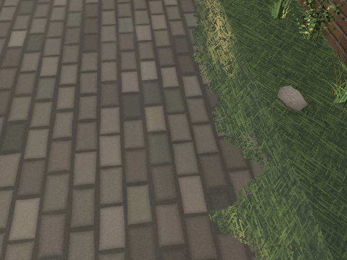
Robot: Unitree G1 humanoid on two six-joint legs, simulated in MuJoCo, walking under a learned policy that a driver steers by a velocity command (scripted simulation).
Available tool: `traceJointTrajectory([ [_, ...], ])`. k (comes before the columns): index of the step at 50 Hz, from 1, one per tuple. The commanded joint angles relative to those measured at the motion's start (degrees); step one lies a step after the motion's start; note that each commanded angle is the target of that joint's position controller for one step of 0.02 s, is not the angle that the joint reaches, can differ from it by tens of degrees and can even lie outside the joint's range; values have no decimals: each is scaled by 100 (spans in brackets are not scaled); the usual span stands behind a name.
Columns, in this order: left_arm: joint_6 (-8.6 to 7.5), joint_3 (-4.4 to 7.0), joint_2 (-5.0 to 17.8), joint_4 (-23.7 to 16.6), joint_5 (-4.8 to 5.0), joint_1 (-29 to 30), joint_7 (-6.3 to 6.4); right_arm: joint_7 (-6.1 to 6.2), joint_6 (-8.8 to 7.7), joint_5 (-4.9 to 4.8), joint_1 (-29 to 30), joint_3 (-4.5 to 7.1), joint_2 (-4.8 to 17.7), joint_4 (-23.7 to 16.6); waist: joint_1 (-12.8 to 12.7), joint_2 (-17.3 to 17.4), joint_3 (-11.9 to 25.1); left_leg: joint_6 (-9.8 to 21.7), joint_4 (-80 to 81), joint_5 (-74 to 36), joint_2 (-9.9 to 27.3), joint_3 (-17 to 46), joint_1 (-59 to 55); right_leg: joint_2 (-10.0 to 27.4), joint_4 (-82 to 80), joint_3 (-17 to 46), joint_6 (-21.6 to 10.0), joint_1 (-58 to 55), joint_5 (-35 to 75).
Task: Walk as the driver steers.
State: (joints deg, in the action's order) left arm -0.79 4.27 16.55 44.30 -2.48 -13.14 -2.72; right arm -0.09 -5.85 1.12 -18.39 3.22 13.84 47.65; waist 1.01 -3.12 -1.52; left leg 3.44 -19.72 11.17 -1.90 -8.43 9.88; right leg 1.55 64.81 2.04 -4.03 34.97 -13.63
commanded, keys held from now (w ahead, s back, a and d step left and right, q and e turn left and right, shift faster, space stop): w+e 0.08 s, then w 0.40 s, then w+q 0.52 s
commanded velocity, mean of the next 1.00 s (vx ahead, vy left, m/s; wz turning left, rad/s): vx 0.50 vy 0.00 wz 0.00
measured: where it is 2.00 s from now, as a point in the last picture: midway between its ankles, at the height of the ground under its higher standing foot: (164, 140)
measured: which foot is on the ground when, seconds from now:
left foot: down 0.00-0.30, up 0.32-0.82, down 0.84-1.00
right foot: up 0.00-0.26, down 0.28-0.82, up 0.84-1.00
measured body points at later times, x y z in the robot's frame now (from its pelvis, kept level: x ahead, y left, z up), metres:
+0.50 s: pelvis +0.27 -0.07 +0.00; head +0.30 -0.08 +0.45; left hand +0.36 +0.18 -0.13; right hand +0.30 -0.33 -0.14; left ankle +0.29 +0.08 -0.66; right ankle +0.26 -0.12 -0.74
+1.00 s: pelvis +0.55 -0.04 -0.01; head +0.58 -0.03 +0.44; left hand +0.63 +0.22 -0.14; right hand +0.64 -0.30 -0.14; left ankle +0.58 +0.01 -0.74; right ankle +0.50 -0.18 -0.65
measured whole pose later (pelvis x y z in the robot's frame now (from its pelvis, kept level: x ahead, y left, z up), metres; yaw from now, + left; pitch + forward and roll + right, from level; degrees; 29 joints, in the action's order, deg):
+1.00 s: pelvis +0.55 -0.04 -0.01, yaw +6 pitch +0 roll +0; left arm -4.7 1.4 13.4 48.9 -2.1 -12.5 -0.1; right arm -0.8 -2.2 0.3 -15.5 4.0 15.1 50.6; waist 0.1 -0.9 -3.4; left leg 7.7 -25.5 9.9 -7.5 -1.9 15.8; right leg 3.2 68.8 0.9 -0.9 26.5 -18.2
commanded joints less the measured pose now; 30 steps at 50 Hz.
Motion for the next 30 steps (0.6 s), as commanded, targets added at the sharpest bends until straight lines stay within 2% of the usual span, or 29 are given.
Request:
traceJointTrajectory([
  [1, 8, -51, -1, -416, -1, 113, -91, -24, -134, -8, -102, 60, 431, -201, -132, 671, -85, 661, 1182, -1208, 1670, 976, -237, 273, -215, 156, 66, 681, 605],
  [5, -52, -170, -159, -674, 39, 962, -172, -20, -106, -8, -368, 47, 484, -49, 49, 682, -224, 484, 1108, -1749, 1444, 227, -254, 205, -1627, -251, 49, 355, 1455],
  [7, -69, -215, -195, -785, 34, 1338, -198, 3, -78, -6, -606, 48, 580, 68, 162, 697, -318, 470, 1134, -1849, 1502, 119, -380, 120, -2248, -489, -9, 76, 1372],
  [10, -90, -230, -149, -846, -4, 1590, -152, 40, 26, 2, -962, 49, 704, 310, 233, 710, -411, 497, 917, -2430, 1693, 84, -1002, -47, -2860, -691, -183, -143, 760],
  [12, -126, -199, -67, -755, -51, 1353, -80, 68, 113, -2, -1056, 53, 840, 455, 66, 831, -206, 463, 187, -4163, 1750, -42, -1364, -361, -3161, -881, -382, -720, 152],
  [13, -173, -154, 14, -577, -68, 834, -43, 78, 162, -7, -1079, 52, 906, 515, -182, 862, 112, 423, -566, -4840, 1722, -136, -1425, -559, -3422, -916, -508, -1373, 62],
  [14, -244, -77, 155, -239, -121, -86, 12, 90, 201, -46, -1054, 26, 887, 525, -582, 725, 648, 312, -1667, -4615, 1575, -345, -997, -656, -3788, -869, -653, -2659, 352],
  [15, -281, 55, 577, -1, -220, -1096, 102, 84, 186, -72, -954, -43, 698, 313, -989, 314, 1393, 211, -3256, -2674, 1406, -349, 265, 451, -3770, 399, -932, -4303, -133],
  [16, -263, 174, 1142, 53, -139, -1290, 177, -50, 161, -195, -1345, -173, 77, 36, -685, -1065, 2057, -71, -5322, 2077, 324, -206, 2573, 2303, -4236, 3380, -1762, -5916, 131],
  [17, -211, 196, 1045, 61, 70, -1409, 239, 0, 172, -105, -677, 30, 753, 20, -906, -139, 1897, -23, -5757, 1811, 369, 735, 3048, 2117, -4498, 3451, -1639, -5614, 770],
  [18, -233, 132, 837, 160, 118, -961, 260, -19, 121, -154, -225, 19, 657, -137, -667, -73, 1075, 32, -5567, 1194, 611, 886, 3231, 1825, -4567, 2376, -1435, -4909, 1506],
  [19, -273, 57, 530, 179, 124, -656, 236, -31, 82, -142, -170, -19, 546, -103, -435, 155, 629, 23, -5128, 870, 751, 883, 2960, 1555, -4750, 1801, -1216, -4115, 2020],
  [20, -314, 6, 345, 192, 143, -428, 229, -43, 141, -59, -235, -13, 483, -14, -211, 203, 388, -18, -4802, 752, 851, 893, 2659, 1298, -4915, 1380, -1015, -3600, 2169],
  [21, -344, -47, 176, 218, 168, -286, 227, -68, 241, 34, -479, -28, 395, 84, -13, 91, 320, -86, -4598, 687, 881, 888, 2290, 1118, -5108, 1073, -903, -3169, 2138],
  [22, -390, -76, 96, 260, 172, -309, 219, -102, 323, 77, -557, -25, 320, 146, 52, 68, 297, -126, -4503, 639, 852, 853, 2097, 1028, -5243, 935, -888, -2959, 2203],
  [25, -488, -39, 260, 473, 214, -544, 224, -197, 418, 108, -216, -13, 226, 63, 112, 19, 20, -223, -4171, 166, 870, 764, 2413, 934, -5636, 581, -939, -2780, 2139],
  [27, -505, -48, 240, 592, 179, -737, 228, -209, 431, 68, 262, -9, 247, -59, 4, 11, -213, -246, -3804, -320, 898, 803, 2773, 888, -5805, 307, -859, -2814, 2075],
  [30, -540, -89, 194, 721, 148, -927, 230, -221, 404, 11, 828, -42, 208, -210, -133, -6, -359, -181, -3021, -963, 731, 882, 2857, 834, -5862, -144, -696, -2949, 2236],
])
